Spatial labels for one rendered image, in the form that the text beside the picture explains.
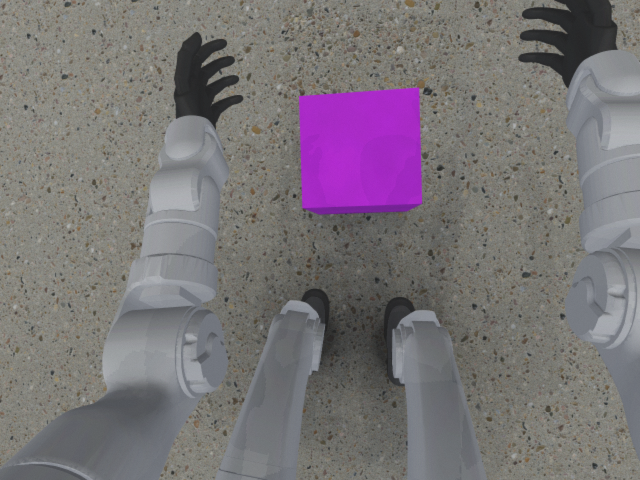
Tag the carton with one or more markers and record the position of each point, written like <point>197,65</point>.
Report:
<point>361,151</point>

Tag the right robot forearm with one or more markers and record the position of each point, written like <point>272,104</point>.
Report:
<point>603,100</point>

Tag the robot left foot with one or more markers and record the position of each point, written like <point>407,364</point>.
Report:
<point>319,301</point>

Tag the left robot hand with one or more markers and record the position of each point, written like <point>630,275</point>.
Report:
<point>191,95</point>

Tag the left robot forearm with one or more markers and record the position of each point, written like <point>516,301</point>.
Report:
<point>176,264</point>

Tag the left robot shin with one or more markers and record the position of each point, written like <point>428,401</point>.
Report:
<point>295,305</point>

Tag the left robot upper arm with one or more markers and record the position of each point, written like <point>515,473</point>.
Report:
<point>158,363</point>

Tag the right robot upper arm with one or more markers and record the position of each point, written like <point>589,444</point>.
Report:
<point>603,307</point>

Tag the right robot hand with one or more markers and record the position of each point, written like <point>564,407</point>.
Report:
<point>590,29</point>

